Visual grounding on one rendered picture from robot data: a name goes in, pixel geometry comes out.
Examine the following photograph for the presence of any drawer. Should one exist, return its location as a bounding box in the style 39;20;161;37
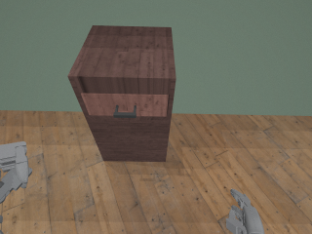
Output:
81;93;169;117

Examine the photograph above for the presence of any cabinet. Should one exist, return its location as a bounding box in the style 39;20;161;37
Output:
67;25;176;162

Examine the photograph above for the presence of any handle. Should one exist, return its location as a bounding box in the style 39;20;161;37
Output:
113;105;137;118

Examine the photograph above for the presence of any left robot hand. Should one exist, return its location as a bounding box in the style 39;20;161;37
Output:
0;141;32;204

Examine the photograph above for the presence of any right robot hand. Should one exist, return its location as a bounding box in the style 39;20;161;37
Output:
226;188;265;234

